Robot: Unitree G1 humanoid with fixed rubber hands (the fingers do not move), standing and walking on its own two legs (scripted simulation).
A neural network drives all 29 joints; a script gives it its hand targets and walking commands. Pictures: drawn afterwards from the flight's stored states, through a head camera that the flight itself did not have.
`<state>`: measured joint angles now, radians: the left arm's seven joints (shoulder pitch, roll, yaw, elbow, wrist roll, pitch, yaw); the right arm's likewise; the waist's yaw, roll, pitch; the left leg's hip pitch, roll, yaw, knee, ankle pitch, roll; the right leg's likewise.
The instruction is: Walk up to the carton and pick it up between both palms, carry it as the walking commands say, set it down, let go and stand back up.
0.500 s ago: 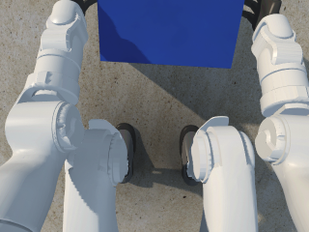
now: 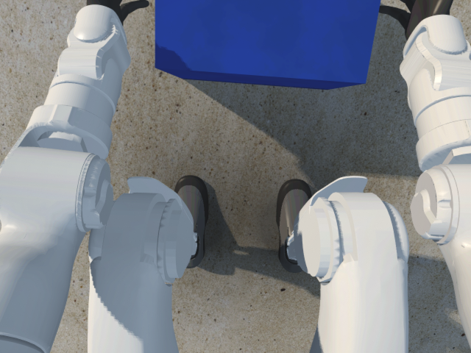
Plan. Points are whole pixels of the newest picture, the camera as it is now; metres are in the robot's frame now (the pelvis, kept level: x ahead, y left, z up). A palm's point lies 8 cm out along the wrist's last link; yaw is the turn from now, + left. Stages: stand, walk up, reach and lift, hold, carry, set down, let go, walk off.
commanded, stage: set down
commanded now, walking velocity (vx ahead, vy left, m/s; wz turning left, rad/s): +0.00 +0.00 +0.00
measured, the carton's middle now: (262, 14) +0.54 -0.03 -0.26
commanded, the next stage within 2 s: let go in 1.70 s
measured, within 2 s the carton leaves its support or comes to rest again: neither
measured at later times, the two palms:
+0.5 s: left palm out of the picture +0.55 +0.18 -0.14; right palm out of the picture +0.53 -0.25 -0.13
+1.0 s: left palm out of the picture +0.55 +0.19 +0.02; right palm out of the picture +0.53 -0.27 +0.02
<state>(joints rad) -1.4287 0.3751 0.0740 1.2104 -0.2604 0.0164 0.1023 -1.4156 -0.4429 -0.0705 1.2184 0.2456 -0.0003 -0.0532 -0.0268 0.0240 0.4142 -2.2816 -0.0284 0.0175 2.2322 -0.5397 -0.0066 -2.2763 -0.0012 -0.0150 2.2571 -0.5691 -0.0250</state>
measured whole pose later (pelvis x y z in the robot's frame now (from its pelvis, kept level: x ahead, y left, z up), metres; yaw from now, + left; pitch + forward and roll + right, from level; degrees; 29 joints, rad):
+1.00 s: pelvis +0.01 +0.00 +0.11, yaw -1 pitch +45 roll +1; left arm -1.19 0.35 0.26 0.86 -0.12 0.19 0.05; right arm -1.19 -0.45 -0.21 0.90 0.15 0.18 0.04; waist -0.02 0.01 0.02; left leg -2.11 -0.02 0.01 1.83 -0.50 -0.01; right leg -2.12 0.02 0.00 1.85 -0.51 -0.02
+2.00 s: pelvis +0.07 +0.00 +0.34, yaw -2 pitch +40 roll +0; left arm -0.64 0.23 0.23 0.62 0.03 0.14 -0.03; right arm -0.67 -0.31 -0.26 0.70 -0.04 0.12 0.10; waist -0.01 0.01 -0.10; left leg -1.34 -0.03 -0.01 0.93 -0.30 0.00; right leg -1.34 0.03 0.02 0.94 -0.30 0.00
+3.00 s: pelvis +0.13 +0.00 +0.42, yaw -2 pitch -3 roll +0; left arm 0.22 0.23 0.03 0.46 0.04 0.11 -0.04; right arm 0.24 -0.23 -0.04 0.47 -0.04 0.09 0.04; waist 0.00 -0.01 0.06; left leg -0.12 -0.02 -0.03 0.46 -0.28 0.00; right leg -0.12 0.02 0.02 0.47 -0.29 0.00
